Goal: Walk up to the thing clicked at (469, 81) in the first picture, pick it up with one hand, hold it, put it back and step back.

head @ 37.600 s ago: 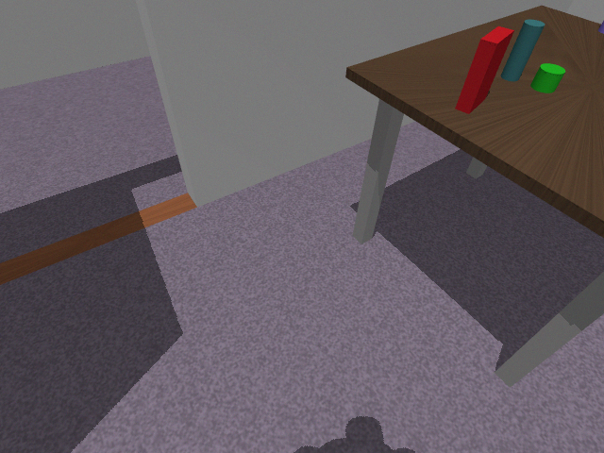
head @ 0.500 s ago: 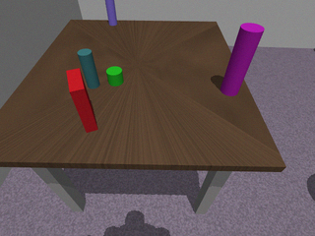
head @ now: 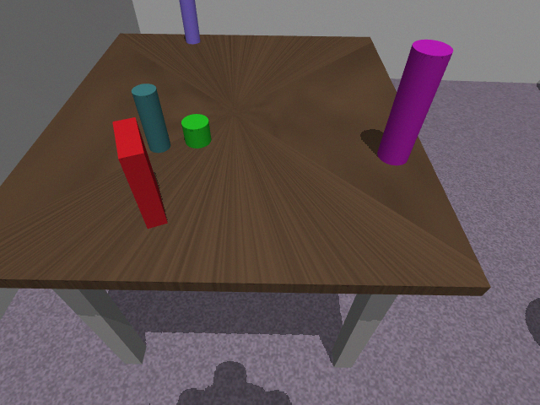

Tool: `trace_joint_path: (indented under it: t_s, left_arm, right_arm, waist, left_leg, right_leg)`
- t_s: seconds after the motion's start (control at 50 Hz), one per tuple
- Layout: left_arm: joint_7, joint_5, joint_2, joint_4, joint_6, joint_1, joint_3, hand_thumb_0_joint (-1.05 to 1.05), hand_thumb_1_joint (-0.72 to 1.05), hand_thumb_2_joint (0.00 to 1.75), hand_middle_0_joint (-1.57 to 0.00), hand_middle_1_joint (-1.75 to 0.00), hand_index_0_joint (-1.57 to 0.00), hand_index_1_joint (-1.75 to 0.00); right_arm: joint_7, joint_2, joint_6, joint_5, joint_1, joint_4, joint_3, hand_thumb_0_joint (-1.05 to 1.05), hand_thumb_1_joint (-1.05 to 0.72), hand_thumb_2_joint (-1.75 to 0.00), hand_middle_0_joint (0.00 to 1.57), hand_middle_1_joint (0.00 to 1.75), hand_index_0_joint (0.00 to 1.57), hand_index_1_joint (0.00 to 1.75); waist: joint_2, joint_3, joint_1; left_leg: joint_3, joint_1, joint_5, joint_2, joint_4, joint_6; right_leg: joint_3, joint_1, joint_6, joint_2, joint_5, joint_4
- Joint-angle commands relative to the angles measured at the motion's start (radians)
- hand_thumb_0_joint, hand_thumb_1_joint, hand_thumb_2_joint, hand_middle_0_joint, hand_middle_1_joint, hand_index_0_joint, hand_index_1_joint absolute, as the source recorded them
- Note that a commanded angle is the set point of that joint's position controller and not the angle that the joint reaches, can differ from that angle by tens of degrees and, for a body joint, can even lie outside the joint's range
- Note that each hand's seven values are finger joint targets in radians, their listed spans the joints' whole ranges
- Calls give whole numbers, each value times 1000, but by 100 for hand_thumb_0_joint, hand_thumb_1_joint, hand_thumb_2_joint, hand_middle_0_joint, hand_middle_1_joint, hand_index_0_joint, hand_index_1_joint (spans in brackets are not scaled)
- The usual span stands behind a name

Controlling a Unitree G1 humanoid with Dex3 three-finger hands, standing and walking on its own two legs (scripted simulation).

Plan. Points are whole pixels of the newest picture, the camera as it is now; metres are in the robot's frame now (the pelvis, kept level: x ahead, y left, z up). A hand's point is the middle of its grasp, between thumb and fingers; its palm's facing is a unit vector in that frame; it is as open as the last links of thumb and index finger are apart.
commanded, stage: stand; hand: left
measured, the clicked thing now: (141, 175) +0.50 +0.25 +0.06
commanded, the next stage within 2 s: step back in 0.80 s
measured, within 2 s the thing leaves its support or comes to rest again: neither
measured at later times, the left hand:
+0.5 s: hand out of the picture +0.07 +0.25 -0.16, palm faces -0.03 -0.94 -0.35, open 7.4 cm
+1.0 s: hand out of the picture +0.06 +0.27 -0.16, palm faces +0.00 -0.92 -0.39, open 7.4 cm
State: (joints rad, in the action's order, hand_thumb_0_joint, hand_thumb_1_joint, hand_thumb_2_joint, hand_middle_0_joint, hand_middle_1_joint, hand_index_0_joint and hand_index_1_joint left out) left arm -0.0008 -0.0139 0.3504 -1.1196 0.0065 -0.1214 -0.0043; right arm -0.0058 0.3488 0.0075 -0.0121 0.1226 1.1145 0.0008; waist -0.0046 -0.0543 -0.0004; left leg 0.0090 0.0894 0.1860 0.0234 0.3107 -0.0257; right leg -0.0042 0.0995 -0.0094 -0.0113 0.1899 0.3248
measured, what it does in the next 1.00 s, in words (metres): stands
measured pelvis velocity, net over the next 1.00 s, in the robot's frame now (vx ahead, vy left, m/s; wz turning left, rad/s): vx -0.04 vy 0.00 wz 0.00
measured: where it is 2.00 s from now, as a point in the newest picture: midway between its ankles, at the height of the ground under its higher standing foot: outside the picture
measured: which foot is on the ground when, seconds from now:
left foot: down 0.00-1.00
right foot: down 0.00-1.00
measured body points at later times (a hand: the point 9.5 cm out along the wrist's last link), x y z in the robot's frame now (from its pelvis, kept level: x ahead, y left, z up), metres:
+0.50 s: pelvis +0.00 +0.00 +0.00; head +0.01 +0.00 +0.45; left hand +0.07 +0.30 -0.13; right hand +0.07 -0.30 -0.13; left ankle -0.01 +0.14 -0.75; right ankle -0.01 -0.12 -0.75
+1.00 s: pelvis -0.04 +0.00 -0.02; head +0.01 +0.00 +0.43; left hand +0.06 +0.32 -0.14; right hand +0.06 -0.32 -0.14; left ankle -0.01 +0.14 -0.75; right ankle -0.01 -0.12 -0.75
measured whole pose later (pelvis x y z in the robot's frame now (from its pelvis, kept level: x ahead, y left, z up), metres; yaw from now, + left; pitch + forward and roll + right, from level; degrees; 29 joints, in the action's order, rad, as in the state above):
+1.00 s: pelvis -0.04 +0.00 -0.02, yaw +0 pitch -2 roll +0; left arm 0.00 0.00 0.38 -1.01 -0.03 -0.08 0.05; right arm -0.01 0.39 -0.03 0.01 0.07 1.02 0.05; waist 0.00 -0.15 0.00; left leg 0.01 0.26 0.25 0.02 0.54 -0.01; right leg 0.00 0.26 0.00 -0.01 0.25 0.55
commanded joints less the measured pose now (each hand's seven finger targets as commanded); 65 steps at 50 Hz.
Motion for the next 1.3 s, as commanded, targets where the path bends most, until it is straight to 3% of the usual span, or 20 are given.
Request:
trace_joint_path:
  t_s: [0.0,0.22,0.76,0.78,0.8,0.86,0.92,0.96,1.0,1.02,1.04,1.06,1.1,1.14,1.18,1.2,1.22,1.24,1.26,1.28]
  left_arm:
    - [-13,6,222,60,23,32,40,0,90,90,-20,-30,-20,-30]
    - [-12,5,225,63,24,30,41,0,90,90,-20,-30,-20,-30]
    - [-12,4,224,64,24,28,43,0,90,90,-20,-30,-20,-30]
    - [-15,18,280,89,11,37,89,0,90,90,-20,-30,-20,-30]
    - [-18,25,274,97,5,27,93,0,90,90,-20,-30,-20,-30]
    - [-19,23,251,144,-6,26,99,0,90,90,-20,-30,-20,-30]
    - [-17,16,247,179,-20,41,100,0,90,90,-20,-30,-20,-30]
    - [-15,11,265,196,-26,37,106,0,90,90,-20,-30,-20,-30]
    - [-12,4,297,218,-30,50,118,0,90,90,-20,-30,-20,-30]
    - [-13,-5,322,232,-29,78,124,0,90,90,-20,-30,-20,-30]
    - [-14,-20,338,255,-25,93,129,0,90,90,-20,-30,-20,-30]
    - [-17,-26,346,271,-24,120,133,0,90,90,-20,-30,-20,-30]
    - [-26,-30,313,302,-24,179,124,0,90,90,-20,-30,-20,-30]
    - [-29,-28,297,314,-29,162,122,0,90,90,-20,-30,-20,-30]
    - [-23,-10,288,328,-46,141,114,0,90,90,-20,-30,-20,-30]
    - [-20,2,231,336,-56,89,106,0,90,90,-20,-30,-20,-30]
    - [-25,6,184,336,-57,53,99,0,90,90,-20,-30,-20,-30]
    - [-38,-10,231,339,-58,101,115,0,90,90,-20,-30,-20,-30]
    - [-42,-12,252,325,-60,134,124,0,90,90,-20,-30,-20,-30]
    - [-42,-2,240,316,-60,99,120,0,90,90,-20,-30,-20,-30]
  right_arm:
    - [16,211,16,3,-24,-51,39,0,-90,-90,20,30,20,30]
    - [13,209,16,2,-25,-49,40,0,-90,-90,20,30,20,30]
    - [15,212,18,4,-25,-53,44,0,-90,-90,20,30,20,30]
    - [12,275,3,13,-52,-70,68,0,-90,-90,20,30,20,30]
    - [13,254,-3,21,-36,-81,68,0,-90,-90,20,30,20,30]
    - [10,261,-13,25,-22,-115,83,0,-90,-90,20,30,20,30]
    - [10,269,-29,24,-37,-152,96,0,-90,-90,20,30,20,30]
    - [10,262,-38,21,-34,-173,102,0,-90,-90,20,30,20,30]
    - [7,242,-46,20,-25,-189,100,0,-90,-90,20,30,20,30]
    - [4,225,-53,19,-14,-194,101,0,-90,-90,20,30,20,30]
    - [1,224,-60,12,5,-206,102,0,-90,-90,20,30,20,30]
    - [-1,237,-65,12,31,-212,106,0,-90,-90,20,30,20,30]
    - [-1,247,-58,23,99,-208,115,0,-90,-90,20,30,20,30]
    - [4,250,-45,12,127,-204,115,0,-90,-90,20,30,20,30]
    - [9,231,-27,-12,170,-192,117,0,-90,-90,20,30,20,30]
    - [14,284,-20,-36,128,-210,129,0,-90,-90,20,30,20,30]
    - [13,368,-14,-45,73,-236,144,0,-90,-90,20,30,20,30]
    - [12,432,-12,-24,78,-254,153,0,-90,-90,20,30,20,30]
    - [17,388,-10,-25,65,-256,146,0,-90,-90,20,30,20,30]
    - [26,336,-7,-25,6,-259,128,0,-90,-90,20,30,20,30]
  waist:
    - [5,69,5]
    - [-1,62,3]
    - [8,68,4]
    - [16,-27,-4]
    - [8,-6,0]
    - [-13,121,8]
    - [-24,133,9]
    - [15,121,7]
    - [92,106,1]
    - [187,88,-1]
    - [233,70,-4]
    - [213,62,11]
    - [200,88,44]
    - [187,109,31]
    - [117,118,51]
    - [-71,90,17]
    - [-240,70,-19]
    - [-238,101,47]
    - [-151,82,48]
    - [-109,83,3]
  left_leg:
    - [72,-19,-161,109,-40,37]
    - [75,-4,-116,109,-52,38]
    - [71,-17,-154,108,-42,41]
    - [79,49,-312,101,58,72]
    - [70,54,-361,100,91,76]
    - [73,32,-400,116,149,115]
    - [90,73,-301,109,210,142]
    - [78,108,-179,71,291,142]
    - [37,147,-5,-12,428,108]
    - [1,154,202,-85,577,81]
    - [42,204,397,-89,714,78]
    - [108,197,408,-64,779,79]
    - [111,203,362,-32,701,79]
    - [62,211,317,-30,508,68]
    - [14,147,60,-36,157,56]
    - [221,117,-119,88,51,80]
    - [455,31,-344,264,27,153]
    - [547,129,-427,362,37,278]
    - [494,150,-437,338,49,271]
    - [352,79,-475,270,99,248]
  right_leg:
    - [-86,-2,33,-115,-184,-45]
    - [-89,5,33,-115,-136,-53]
    - [-90,0,33,-116,-178,-45]
    - [-91,68,38,-98,-322,45]
    - [-78,60,50,-97,-356,71]
    - [-65,37,78,-82,-332,164]
    - [-88,88,107,-89,-254,212]
    - [-143,138,147,-131,-224,199]
    - [-233,185,211,-224,-239,124]
    - [-315,232,263,-309,-250,49]
    - [-375,260,309,-368,-250,26]
    - [-355,310,313,-370,-231,44]
    - [-272,271,257,-308,-256,122]
    - [-236,191,209,-273,-273,192]
    - [-178,158,146,-193,-221,335]
    - [-121,257,89,-66,-39,479]
    - [-67,448,45,109,391,615]
    - [-188,393,24,129,493,755]
    - [-237,383,28,129,468,845]
    - [-251,428,35,127,395,896]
